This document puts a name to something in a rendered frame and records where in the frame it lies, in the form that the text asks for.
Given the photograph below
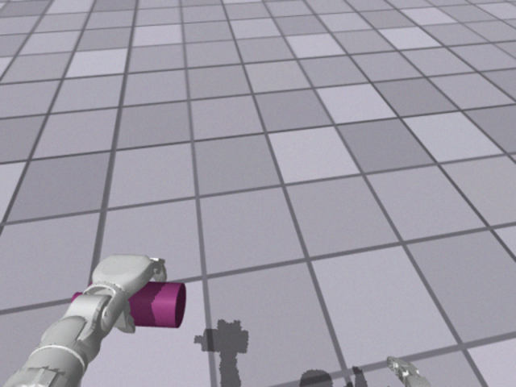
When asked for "left robot arm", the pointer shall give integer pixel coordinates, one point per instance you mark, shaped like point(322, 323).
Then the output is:
point(71, 343)

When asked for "right robot hand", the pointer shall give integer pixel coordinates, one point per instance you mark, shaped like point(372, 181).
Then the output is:
point(407, 373)

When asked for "left robot hand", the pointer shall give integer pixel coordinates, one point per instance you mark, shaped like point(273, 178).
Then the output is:
point(130, 273)

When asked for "bottle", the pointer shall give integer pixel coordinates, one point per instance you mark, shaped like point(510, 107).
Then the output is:
point(157, 304)

